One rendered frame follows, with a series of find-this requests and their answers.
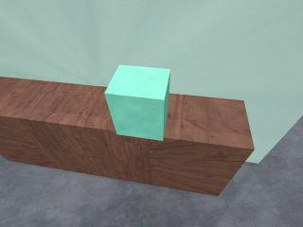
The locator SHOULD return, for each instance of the carton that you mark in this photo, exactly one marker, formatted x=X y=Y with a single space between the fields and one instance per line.
x=138 y=101

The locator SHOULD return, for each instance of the pedestal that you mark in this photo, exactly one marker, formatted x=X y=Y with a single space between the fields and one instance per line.
x=69 y=126

